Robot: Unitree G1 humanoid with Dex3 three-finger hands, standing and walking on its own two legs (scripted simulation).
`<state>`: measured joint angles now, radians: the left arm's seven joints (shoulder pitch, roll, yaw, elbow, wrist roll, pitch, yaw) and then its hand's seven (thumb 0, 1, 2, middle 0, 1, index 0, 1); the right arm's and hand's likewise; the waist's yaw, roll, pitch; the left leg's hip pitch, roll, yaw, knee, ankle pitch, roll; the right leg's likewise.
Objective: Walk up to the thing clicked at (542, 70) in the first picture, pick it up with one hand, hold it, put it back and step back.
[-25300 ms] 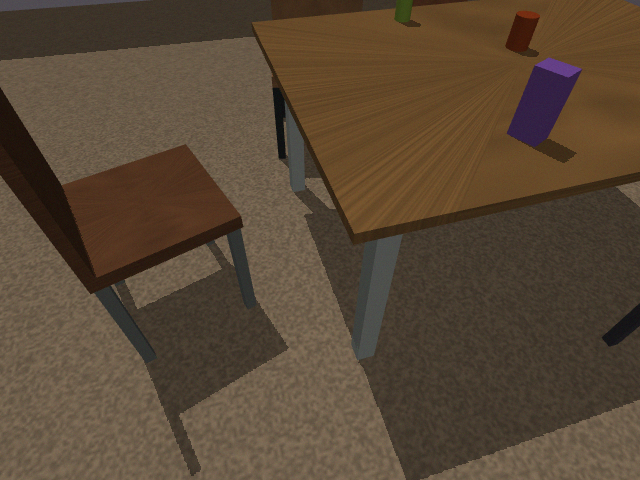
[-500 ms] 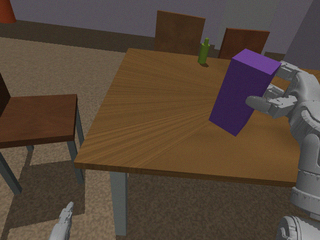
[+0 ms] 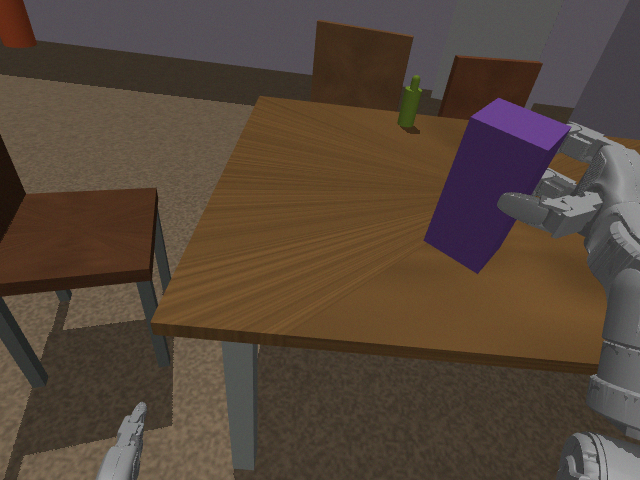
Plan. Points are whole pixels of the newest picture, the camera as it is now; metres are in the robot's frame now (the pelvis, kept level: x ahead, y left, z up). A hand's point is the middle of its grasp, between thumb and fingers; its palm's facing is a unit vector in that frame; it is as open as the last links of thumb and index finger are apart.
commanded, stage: hold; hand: right
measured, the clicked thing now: (487, 191) +0.36 -0.15 +0.27
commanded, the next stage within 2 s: crouch in 0.10 s
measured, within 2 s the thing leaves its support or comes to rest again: neither
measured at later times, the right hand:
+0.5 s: hand (528, 192) +0.37 -0.20 +0.27, palm faces +0.23 +0.97 +0.02, open 10.2 cm
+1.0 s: hand (495, 204) +0.46 -0.22 +0.19, palm faces +0.26 +0.96 +0.01, open 10.2 cm
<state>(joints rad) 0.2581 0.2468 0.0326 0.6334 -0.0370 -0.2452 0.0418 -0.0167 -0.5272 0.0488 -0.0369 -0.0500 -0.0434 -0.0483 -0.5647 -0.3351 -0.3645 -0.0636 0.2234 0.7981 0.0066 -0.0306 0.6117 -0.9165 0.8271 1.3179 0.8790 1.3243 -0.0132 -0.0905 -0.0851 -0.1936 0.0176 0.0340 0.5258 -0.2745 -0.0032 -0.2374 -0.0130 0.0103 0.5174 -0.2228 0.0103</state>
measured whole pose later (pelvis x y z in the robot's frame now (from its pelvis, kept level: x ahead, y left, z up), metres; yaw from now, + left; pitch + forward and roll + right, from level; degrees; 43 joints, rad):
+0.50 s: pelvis +0.00 +0.00 +0.00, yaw +0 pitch -3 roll +0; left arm 0.27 0.26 0.06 0.57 -0.03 -0.26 0.05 -0.02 -0.55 0.07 -0.04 -0.05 -0.04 -0.06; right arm -0.61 -0.32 -0.36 0.12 0.18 0.71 -0.02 -0.03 0.61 -0.91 0.83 1.31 0.88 1.32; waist 0.00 -0.07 -0.07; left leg -0.20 0.02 0.03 0.52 -0.27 -0.01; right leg -0.24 -0.01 0.00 0.51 -0.22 0.01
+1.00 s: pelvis +0.00 +0.00 +0.00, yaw +2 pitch +3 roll +0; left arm 0.28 0.22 0.00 0.58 0.00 -0.29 0.06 -0.02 -0.54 0.07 -0.04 -0.04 -0.04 -0.05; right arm -0.80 -0.43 -0.40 0.77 0.11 0.18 0.00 -0.03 0.61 -0.90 0.81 1.36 0.87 1.37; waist 0.06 -0.03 -0.05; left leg -0.35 0.00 0.00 0.55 -0.26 0.00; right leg -0.38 -0.04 -0.02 0.56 -0.23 0.01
